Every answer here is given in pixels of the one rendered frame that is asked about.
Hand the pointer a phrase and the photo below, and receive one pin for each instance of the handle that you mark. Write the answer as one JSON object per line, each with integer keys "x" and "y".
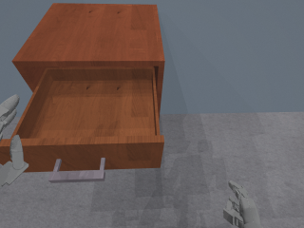
{"x": 76, "y": 176}

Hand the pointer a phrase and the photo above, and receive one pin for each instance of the robot right hand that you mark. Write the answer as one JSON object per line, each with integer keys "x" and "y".
{"x": 245, "y": 210}

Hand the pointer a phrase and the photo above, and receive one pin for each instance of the robot left hand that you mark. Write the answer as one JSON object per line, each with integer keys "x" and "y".
{"x": 11, "y": 170}

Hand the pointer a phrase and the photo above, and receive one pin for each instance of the cabinet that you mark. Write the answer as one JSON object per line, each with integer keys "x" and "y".
{"x": 82, "y": 35}

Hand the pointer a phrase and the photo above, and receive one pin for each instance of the drawer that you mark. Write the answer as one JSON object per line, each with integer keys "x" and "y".
{"x": 82, "y": 114}

